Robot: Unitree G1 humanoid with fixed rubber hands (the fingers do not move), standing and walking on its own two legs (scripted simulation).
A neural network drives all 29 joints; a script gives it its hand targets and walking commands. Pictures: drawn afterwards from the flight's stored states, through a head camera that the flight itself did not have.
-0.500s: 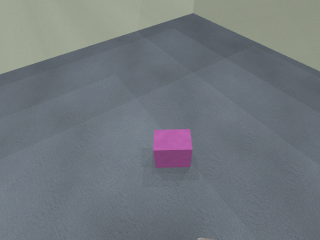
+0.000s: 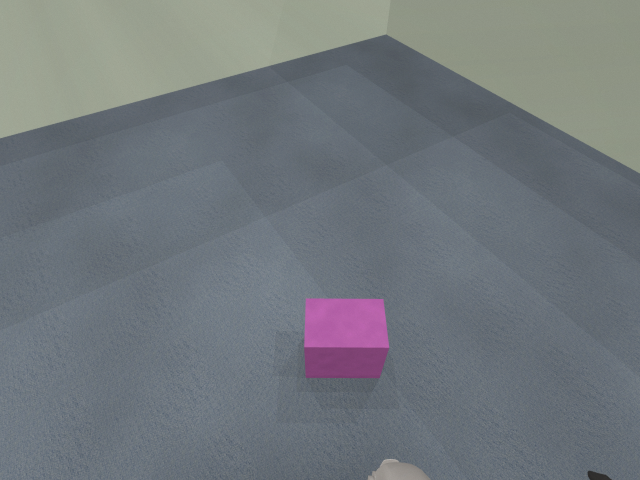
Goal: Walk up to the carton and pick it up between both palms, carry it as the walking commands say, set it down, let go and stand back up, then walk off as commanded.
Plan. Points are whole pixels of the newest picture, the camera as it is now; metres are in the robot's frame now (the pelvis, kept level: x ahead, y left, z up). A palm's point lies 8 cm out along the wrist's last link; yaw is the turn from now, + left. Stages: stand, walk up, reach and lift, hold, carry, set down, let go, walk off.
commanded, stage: walk up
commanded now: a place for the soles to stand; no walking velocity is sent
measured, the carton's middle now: (343, 339) +0.62 -0.10 -0.65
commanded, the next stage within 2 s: none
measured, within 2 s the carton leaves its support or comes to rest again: neither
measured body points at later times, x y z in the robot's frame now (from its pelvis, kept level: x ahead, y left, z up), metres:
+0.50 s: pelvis +0.06 -0.01 +0.00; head +0.09 -0.01 +0.45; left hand +0.21 +0.30 -0.10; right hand +0.17 -0.34 -0.11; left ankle +0.03 +0.12 -0.72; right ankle +0.11 -0.14 -0.72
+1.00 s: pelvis +0.07 -0.01 +0.02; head +0.08 -0.01 +0.47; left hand +0.15 +0.31 -0.10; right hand +0.20 -0.32 -0.10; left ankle +0.03 +0.12 -0.72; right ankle +0.11 -0.14 -0.72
